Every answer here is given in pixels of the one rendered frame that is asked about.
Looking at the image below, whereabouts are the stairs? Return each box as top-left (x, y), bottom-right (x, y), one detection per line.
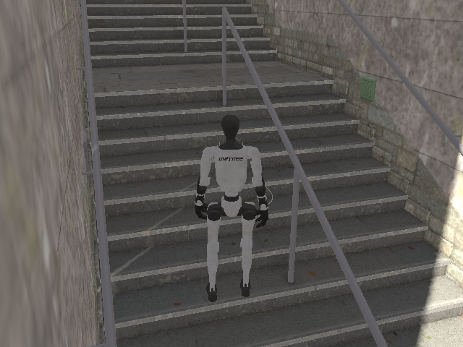
top-left (87, 84), bottom-right (463, 347)
top-left (86, 0), bottom-right (276, 68)

